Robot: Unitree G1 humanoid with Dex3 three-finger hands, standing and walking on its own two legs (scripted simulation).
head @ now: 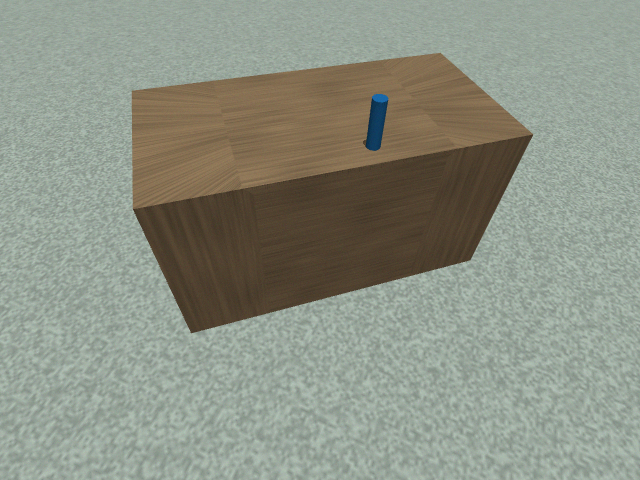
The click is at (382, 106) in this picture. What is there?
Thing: slim round
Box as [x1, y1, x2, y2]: [366, 94, 387, 150]
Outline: 382,94 375,94 372,96 366,140 366,147 372,150 378,149 380,146 387,103 387,97
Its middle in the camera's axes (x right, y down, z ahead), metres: +0.14 -0.29 +1.04
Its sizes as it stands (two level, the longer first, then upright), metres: 0.041 0.041 0.145
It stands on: a support 0.60 m high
